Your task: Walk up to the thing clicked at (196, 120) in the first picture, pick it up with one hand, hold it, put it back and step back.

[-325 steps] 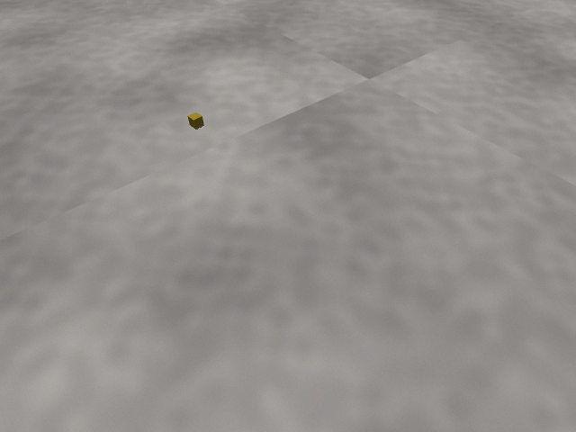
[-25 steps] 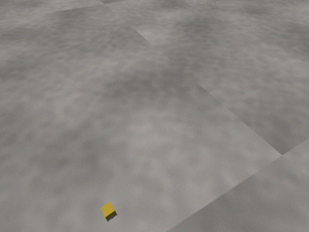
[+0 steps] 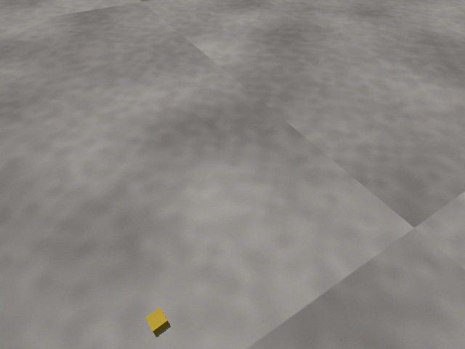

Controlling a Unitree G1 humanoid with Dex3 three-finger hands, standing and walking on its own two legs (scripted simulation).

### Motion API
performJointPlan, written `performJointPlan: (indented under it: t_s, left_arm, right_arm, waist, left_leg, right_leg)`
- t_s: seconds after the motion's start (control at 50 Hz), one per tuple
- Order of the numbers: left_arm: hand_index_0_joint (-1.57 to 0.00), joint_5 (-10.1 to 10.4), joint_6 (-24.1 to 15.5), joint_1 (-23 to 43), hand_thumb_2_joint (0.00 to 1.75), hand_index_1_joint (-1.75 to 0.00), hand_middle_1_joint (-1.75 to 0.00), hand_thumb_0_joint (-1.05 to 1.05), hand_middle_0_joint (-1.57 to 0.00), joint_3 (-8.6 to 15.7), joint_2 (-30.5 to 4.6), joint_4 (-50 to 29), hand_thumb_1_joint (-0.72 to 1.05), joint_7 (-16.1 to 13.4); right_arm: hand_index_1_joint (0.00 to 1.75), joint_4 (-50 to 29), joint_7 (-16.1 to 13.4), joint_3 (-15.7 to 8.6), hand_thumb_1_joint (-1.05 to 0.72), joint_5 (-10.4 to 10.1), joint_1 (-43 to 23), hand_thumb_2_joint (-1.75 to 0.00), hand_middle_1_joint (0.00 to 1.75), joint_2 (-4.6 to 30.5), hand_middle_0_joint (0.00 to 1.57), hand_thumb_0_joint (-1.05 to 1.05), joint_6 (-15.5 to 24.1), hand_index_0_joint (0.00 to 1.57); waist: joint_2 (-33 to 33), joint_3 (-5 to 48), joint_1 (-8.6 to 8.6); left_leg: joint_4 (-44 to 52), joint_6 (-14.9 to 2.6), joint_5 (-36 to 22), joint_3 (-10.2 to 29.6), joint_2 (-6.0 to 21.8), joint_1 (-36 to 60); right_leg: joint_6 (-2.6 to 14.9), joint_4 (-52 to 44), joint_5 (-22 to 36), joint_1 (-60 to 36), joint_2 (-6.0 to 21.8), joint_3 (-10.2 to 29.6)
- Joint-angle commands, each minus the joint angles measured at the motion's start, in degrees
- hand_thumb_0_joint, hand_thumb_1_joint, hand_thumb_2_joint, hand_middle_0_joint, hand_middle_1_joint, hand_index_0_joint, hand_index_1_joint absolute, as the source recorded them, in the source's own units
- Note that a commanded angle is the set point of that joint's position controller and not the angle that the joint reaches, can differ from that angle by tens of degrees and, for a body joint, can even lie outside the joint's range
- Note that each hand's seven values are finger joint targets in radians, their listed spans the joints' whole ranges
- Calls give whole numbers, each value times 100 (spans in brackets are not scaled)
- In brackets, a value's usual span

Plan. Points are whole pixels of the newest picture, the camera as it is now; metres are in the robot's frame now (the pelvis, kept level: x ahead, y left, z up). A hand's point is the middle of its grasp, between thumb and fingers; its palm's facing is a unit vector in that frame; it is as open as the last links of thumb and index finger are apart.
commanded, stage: walk up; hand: left
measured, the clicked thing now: (157, 321) +0.38 +0.30 -0.75
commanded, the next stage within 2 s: stand in 0.24 s
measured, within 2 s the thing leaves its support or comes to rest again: neither
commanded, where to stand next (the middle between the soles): +0.04 +0.01 m, yaw +1 degrees
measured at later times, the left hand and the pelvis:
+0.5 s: hand out of the picture +0.08 +0.26 -0.15, palm faces -0.02 -0.94 -0.34, open 7.4 cm; pelvis +0.00 +0.00 +0.00, yaw +0 degrees
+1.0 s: hand out of the picture +0.06 +0.26 -0.15, palm faces +0.00 -0.94 -0.34, open 7.4 cm; pelvis -0.01 +0.00 +0.00, yaw +1 degrees
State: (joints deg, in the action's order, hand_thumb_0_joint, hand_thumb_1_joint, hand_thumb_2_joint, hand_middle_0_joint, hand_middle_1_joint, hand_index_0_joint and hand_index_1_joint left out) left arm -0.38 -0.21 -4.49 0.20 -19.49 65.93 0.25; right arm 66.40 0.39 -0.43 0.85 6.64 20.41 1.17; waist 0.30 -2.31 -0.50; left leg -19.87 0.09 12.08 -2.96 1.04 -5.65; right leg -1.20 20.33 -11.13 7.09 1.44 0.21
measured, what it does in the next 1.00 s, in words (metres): stands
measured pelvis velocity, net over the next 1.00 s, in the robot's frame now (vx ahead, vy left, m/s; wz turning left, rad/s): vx -0.01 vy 0.00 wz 0.02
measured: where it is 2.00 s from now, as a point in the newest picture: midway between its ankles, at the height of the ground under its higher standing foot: outside the picture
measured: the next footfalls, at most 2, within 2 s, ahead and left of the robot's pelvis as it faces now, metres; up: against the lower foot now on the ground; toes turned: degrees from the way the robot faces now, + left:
none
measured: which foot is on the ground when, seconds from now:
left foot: down 0.00-1.00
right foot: down 0.00-1.00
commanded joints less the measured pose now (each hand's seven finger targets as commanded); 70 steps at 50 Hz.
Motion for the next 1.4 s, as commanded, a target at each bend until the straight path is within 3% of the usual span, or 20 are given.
performJointPlan:
  t_s: [0.0, 0.2, 0.22, 0.3, 0.52, 0.66, 0.8, 0.96, 1.08, 1.38]
  left_arm:
    - [-20, 8, -148, 324, 90, -30, -30, 0, -20, 195, -1208, -365, 90, -55]
    - [-20, -16, -162, 290, 90, -30, -30, 0, -20, 192, -1232, -385, 90, -67]
    - [-20, 14, -164, 341, 90, -30, -30, 0, -20, 209, -1292, -392, 90, -91]
    - [-20, 24, -147, 257, 90, -30, -30, 0, -20, 207, -1242, -372, 90, -97]
    - [-20, 4, -124, 250, 90, -30, -30, 0, -20, 205, -1255, -373, 90, -83]
    - [-20, -3, -141, 196, 90, -30, -30, 0, -20, 193, -1262, -377, 90, -83]
    - [-20, -15, -149, 127, 90, -30, -30, 0, -20, 191, -1270, -368, 90, -77]
    - [-20, -12, -137, 44, 90, -30, -30, 0, -20, 203, -1257, -359, 90, -59]
    - [-20, -8, -155, 33, 90, -30, -30, 0, -20, 189, -1257, -390, 90, -65]
    - [-20, -14, -145, 17, 90, -30, -30, 0, -20, 190, -1287, -409, 90, -73]
  right_arm:
    - [30, -373, -92, -243, -90, -25, -260, -90, 30, 1246, 20, 0, 109, 20]
    - [30, -441, -74, -255, -90, -24, -358, -90, 30, 1211, 20, 0, 92, 20]
    - [30, -466, -85, -234, -90, -40, -515, -90, 30, 1190, 20, 0, 85, 20]
    - [30, -442, -91, -229, -90, -61, -524, -90, 30, 1209, 20, 0, 78, 20]
    - [30, -401, -86, -192, -90, -50, -565, -90, 30, 1194, 20, 0, 63, 20]
    - [30, -397, -77, -180, -90, -49, -525, -90, 30, 1185, 20, 0, 75, 20]
    - [30, -396, -59, -196, -90, -29, -444, -90, 30, 1199, 20, 0, 51, 20]
    - [30, -383, -50, -206, -90, -30, -429, -90, 30, 1220, 20, 0, 67, 20]
    - [30, -389, -57, -195, -90, -27, -365, -90, 30, 1218, 20, 0, 80, 20]
    - [30, -410, -59, -176, -90, -28, -279, -90, 30, 1196, 20, 0, 59, 20]
  waist:
    - [-73, 385, 16]
    - [-125, 380, 21]
    - [-128, 268, 19]
    - [-27, 491, 26]
    - [-3, 516, 30]
    - [-92, 462, 36]
    - [-49, 363, 19]
    - [-30, 300, 61]
    - [-43, 373, 50]
    - [-70, 289, 37]
  left_leg:
    - [339, -180, -860, 507, 624, 34]
    - [375, -185, -866, 465, 628, 147]
    - [408, -99, -1457, 584, 737, 116]
    - [390, -74, -1671, 563, 753, 310]
    - [519, -68, -1203, 566, 725, 219]
    - [525, -100, -1267, 620, 756, 256]
    - [577, -107, -654, 622, 702, 34]
    - [606, -108, -464, 688, 690, 35]
    - [536, -93, -912, 695, 703, 73]
    - [562, -103, -685, 705, 688, -53]
  right_leg:
    - [230, -236, 998, -91, 516, 420]
    - [201, -264, 1140, -72, 515, 435]
    - [187, -297, 1437, -38, 603, 424]
    - [175, -322, 1514, -217, 612, 382]
    - [194, -486, 1071, -216, 635, 390]
    - [178, -511, 1099, -164, 662, 370]
    - [180, -620, 683, -149, 679, 389]
    - [196, -622, 452, -25, 658, 385]
    - [194, -572, 712, -87, 666, 375]
    - [200, -597, 551, -87, 663, 350]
